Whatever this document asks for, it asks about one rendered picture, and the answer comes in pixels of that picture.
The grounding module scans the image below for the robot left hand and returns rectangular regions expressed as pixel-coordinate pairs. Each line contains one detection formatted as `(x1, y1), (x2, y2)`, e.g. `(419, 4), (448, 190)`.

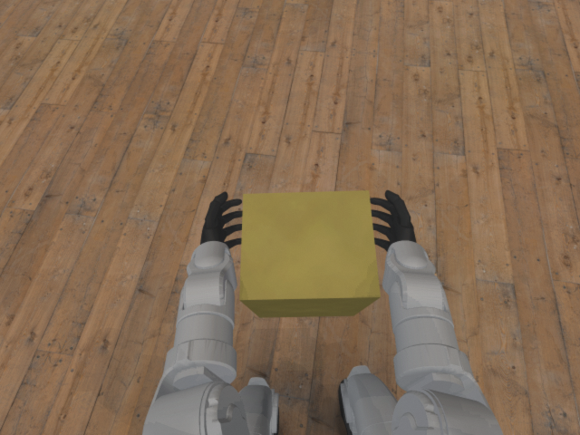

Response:
(200, 191), (243, 249)

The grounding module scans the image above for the robot right hand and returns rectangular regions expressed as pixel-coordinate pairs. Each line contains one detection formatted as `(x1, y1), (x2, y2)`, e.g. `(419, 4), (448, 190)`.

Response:
(370, 190), (417, 251)

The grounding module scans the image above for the robot left forearm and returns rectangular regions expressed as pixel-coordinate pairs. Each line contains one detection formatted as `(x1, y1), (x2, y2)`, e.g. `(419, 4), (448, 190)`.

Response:
(142, 241), (237, 435)

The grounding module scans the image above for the robot right thigh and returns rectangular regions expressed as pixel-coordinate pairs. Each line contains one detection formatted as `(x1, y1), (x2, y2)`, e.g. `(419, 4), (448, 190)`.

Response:
(341, 373), (398, 435)

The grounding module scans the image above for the robot right upper arm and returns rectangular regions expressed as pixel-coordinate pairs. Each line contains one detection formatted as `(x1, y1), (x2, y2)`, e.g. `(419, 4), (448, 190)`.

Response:
(391, 388), (503, 435)

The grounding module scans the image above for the robot right forearm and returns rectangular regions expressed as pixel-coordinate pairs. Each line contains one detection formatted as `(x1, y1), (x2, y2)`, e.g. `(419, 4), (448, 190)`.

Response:
(382, 240), (503, 433)

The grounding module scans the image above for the robot left upper arm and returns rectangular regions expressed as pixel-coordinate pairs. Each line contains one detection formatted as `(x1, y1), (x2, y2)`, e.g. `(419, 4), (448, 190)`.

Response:
(143, 381), (250, 435)

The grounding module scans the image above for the robot right shin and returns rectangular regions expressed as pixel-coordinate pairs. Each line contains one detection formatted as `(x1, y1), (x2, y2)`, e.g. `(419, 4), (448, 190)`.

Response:
(347, 365), (371, 435)

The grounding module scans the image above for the carton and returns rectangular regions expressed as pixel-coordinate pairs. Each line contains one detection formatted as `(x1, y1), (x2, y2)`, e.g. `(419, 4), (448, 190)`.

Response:
(239, 190), (381, 318)

